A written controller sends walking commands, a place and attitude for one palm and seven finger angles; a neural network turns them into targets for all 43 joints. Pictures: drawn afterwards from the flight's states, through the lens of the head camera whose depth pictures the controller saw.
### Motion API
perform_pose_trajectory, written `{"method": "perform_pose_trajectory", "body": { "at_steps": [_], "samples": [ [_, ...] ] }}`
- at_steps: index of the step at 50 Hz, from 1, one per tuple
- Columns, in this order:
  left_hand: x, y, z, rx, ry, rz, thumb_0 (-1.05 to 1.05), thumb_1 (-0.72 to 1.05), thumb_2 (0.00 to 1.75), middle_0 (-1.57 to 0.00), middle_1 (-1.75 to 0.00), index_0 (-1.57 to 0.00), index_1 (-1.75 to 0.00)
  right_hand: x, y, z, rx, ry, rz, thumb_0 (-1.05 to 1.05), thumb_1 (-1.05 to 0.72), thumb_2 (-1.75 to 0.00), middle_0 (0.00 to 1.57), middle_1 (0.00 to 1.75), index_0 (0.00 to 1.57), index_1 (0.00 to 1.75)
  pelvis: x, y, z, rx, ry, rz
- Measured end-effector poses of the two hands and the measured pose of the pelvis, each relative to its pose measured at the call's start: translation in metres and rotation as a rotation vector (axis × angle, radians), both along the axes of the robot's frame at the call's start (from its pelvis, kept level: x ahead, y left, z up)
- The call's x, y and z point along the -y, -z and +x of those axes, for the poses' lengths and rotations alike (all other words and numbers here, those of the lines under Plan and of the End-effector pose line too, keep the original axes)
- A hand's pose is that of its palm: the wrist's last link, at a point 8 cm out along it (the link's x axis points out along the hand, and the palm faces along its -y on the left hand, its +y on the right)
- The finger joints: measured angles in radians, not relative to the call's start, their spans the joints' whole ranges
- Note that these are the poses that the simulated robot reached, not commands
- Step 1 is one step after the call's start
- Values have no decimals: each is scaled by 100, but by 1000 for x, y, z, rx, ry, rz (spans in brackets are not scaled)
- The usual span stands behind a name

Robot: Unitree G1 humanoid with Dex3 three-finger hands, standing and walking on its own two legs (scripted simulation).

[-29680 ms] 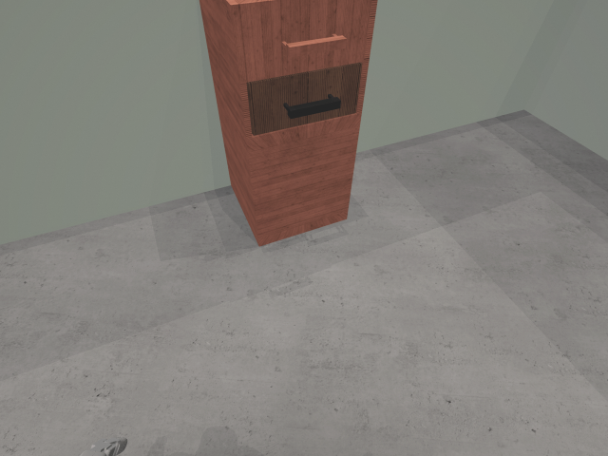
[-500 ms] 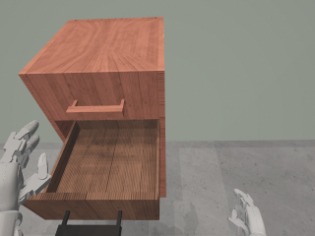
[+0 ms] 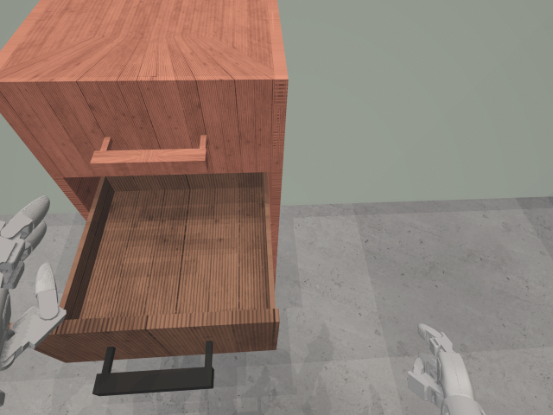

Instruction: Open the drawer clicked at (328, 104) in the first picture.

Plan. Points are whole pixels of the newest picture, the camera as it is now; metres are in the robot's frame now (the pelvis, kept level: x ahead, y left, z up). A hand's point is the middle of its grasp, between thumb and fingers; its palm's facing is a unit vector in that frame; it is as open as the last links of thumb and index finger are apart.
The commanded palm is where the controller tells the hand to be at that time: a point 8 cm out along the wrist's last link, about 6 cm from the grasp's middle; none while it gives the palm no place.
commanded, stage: step back with the hand held close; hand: left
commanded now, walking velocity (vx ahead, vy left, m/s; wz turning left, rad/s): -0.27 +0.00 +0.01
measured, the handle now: (158, 365) +0.20 +0.20 -0.12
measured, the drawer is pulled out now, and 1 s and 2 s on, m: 0.29 0.29 0.29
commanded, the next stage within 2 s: stop stepping back and stand still in 1.00 s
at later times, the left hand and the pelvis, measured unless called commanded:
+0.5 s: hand out of the picture +0.11 +0.23 +0.15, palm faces +0.33 -0.81 -0.48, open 7.4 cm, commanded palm +0.04 +0.28 +0.18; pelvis -0.08 -0.01 -0.01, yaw +2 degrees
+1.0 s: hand out of the picture -0.04 +0.20 +0.15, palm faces +0.35 -0.81 -0.48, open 7.4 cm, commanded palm -0.10 +0.24 +0.18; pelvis -0.23 -0.04 -0.01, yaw +2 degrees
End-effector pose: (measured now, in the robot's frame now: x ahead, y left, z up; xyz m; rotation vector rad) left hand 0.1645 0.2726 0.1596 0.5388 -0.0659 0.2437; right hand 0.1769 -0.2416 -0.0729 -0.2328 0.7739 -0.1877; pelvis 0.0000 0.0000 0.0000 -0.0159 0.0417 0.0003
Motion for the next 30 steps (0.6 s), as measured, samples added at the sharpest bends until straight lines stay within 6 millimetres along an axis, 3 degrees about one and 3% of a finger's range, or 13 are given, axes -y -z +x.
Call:
{"method": "perform_pose_trajectory", "body": {
  "at_steps": [7, 13, 20, 25, 30],
  "samples": [
    [-13, -18, -23, 105, 4, 64, 1, 89, 90, -21, -31, -21, -31, -15, -6, -13, 46, -17, -8, 1, -91, -90, 21, 30, 20, 30, -5, 5, -16, 9, 5, 22],
    [-5, -17, -45, 158, -67, 33, 1, 89, 90, -21, -31, -21, -31, -26, 3, -26, 85, -75, 18, 1, -91, -90, 21, 30, 20, 30, 2, 10, -34, -13, 2, 20],
    [13, -10, -71, 105, -44, -24, 1, 89, 90, -21, -31, -21, -31, -13, 17, -65, 24, -47, 52, 1, -90, -90, 21, 30, 20, 30, 9, 9, -62, 2, -20, -8],
    [2, -10, -89, 109, -39, 8, 1, 88, 90, -21, -31, -21, -31, -1, 14, -91, -10, -3, -2, 1, -91, -90, 21, 30, 20, 30, 5, 10, -76, -5, -36, 0],
    [-5, -12, -106, 108, -52, 37, 1, 89, 90, -21, -31, -21, -31, -1, 8, -108, 1, -11, -5, 1, -91, -90, 21, 30, 20, 30, 8, 7, -102, 3, -19, 28]
  ]
}}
